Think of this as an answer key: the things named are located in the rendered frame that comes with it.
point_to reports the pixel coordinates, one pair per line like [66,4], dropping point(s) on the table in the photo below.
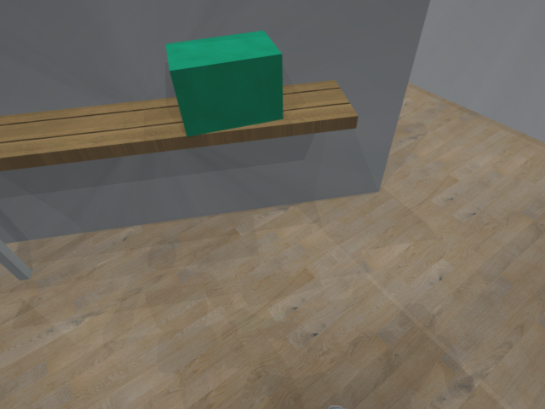
[108,131]

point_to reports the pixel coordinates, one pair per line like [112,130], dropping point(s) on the carton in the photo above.
[227,82]

